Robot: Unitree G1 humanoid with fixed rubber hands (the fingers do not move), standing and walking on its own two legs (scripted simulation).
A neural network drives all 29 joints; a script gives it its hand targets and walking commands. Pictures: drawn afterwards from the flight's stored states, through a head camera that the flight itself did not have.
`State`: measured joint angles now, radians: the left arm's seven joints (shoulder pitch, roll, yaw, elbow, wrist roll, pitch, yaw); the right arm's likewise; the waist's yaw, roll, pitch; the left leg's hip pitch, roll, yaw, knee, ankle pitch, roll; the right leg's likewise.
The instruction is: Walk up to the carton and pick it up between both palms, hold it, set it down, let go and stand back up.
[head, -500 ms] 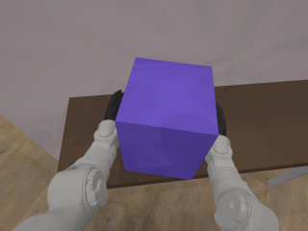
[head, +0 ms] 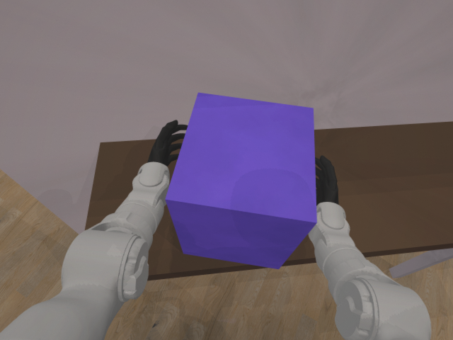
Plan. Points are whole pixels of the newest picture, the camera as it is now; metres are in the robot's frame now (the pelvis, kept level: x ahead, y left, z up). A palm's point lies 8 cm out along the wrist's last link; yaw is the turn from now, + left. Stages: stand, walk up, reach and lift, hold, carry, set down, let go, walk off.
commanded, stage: set down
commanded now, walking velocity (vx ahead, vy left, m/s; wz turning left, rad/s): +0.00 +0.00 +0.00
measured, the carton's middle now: (241, 188) +0.40 -0.02 +0.00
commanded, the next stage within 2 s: none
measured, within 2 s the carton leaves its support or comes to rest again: neither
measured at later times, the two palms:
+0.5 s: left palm (155, 178) +0.43 +0.15 -0.02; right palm (324, 203) +0.37 -0.18 -0.02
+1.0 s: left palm (145, 217) +0.35 +0.17 -0.03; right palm (325, 235) +0.32 -0.17 -0.04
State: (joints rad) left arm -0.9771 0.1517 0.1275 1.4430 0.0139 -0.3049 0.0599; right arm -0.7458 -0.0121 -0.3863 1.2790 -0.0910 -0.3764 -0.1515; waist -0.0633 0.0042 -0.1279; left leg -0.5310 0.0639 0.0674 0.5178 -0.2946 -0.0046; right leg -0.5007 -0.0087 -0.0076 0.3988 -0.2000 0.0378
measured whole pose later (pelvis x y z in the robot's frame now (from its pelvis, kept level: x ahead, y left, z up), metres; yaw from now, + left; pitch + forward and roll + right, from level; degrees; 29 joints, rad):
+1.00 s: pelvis -0.04 -0.01 +0.00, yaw +1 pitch +25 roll -1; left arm -0.63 0.17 0.10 1.08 -0.03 -0.31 -0.01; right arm -0.58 -0.01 -0.17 1.11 0.02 -0.49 -0.20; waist -0.05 0.03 -0.19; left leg -0.73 0.05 0.07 0.48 -0.19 0.00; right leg -0.71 -0.02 0.00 0.39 -0.12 0.04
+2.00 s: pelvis -0.08 -0.01 +0.00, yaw +1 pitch +15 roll -1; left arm -0.10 0.25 0.02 0.51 -0.14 -0.18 -0.11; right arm -0.05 -0.02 0.02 0.47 0.15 -0.32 -0.27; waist -0.01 0.01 -0.09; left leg -0.58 0.05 0.07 0.48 -0.16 0.00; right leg -0.56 -0.02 0.00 0.39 -0.09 0.04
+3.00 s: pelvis -0.06 -0.01 +0.00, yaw +1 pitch +6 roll -1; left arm 0.22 0.31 -0.10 0.37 -0.20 -0.09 -0.05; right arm 0.21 -0.06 0.03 0.48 0.11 -0.23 -0.11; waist 0.01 0.01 -0.01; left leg -0.38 0.05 0.07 0.48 -0.21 0.00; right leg -0.36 -0.02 0.00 0.39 -0.15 0.04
